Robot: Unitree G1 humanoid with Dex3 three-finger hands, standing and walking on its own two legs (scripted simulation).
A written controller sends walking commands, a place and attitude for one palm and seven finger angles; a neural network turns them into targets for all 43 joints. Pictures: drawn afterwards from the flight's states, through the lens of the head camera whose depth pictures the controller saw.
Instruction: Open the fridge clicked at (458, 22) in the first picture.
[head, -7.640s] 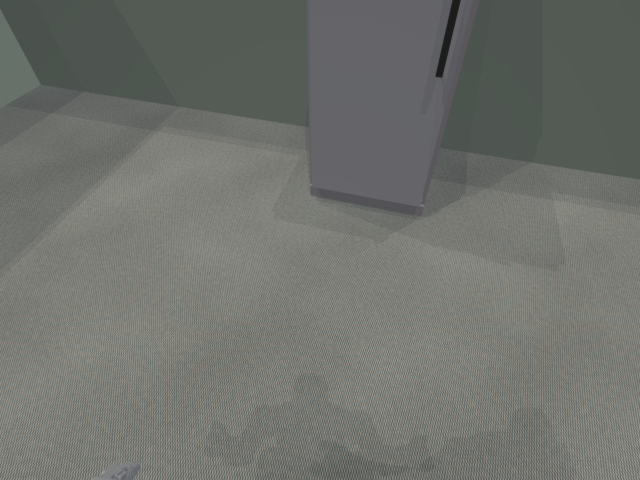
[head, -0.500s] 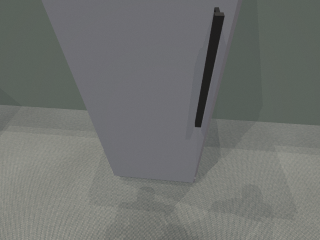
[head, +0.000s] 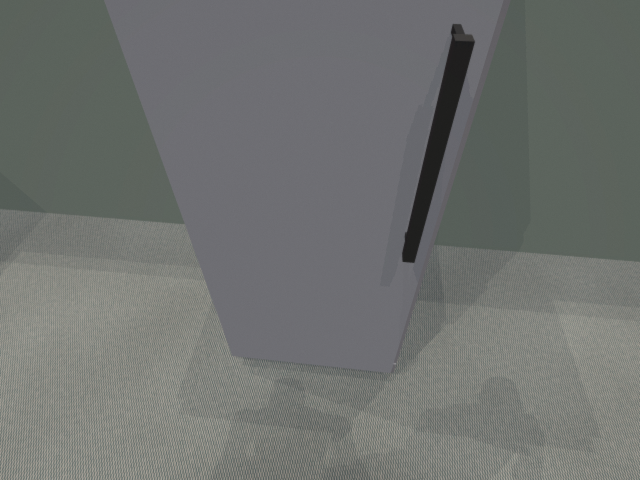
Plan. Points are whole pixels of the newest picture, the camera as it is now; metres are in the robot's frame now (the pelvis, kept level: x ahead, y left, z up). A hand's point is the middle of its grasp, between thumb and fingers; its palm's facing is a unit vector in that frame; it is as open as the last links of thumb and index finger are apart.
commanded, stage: shuffle to correct the standing spot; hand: right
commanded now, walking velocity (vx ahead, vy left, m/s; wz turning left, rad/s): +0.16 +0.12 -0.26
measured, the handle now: (428, 165) +0.54 -0.13 +0.12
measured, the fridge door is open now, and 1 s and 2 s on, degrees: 0 0 0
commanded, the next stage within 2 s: come to a stop and stand still in 0.44 s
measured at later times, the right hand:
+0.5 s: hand out of the picture +0.06 -0.15 -0.18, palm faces +0.06 +0.99 -0.11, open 7.3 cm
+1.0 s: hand out of the picture +0.17 -0.12 -0.17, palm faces +0.10 +0.97 -0.20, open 7.3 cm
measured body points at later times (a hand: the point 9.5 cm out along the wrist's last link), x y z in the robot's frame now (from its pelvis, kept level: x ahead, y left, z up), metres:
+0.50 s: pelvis +0.08 +0.01 +0.00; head +0.10 -0.02 +0.45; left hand +0.10 +0.24 -0.13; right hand +0.06 -0.20 -0.17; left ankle +0.08 +0.16 -0.65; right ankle +0.09 -0.08 -0.74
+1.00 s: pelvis +0.09 +0.07 -0.01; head +0.12 +0.05 +0.44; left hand +0.14 +0.31 -0.15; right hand +0.17 -0.17 -0.16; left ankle +0.18 +0.21 -0.74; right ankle +0.07 -0.03 -0.70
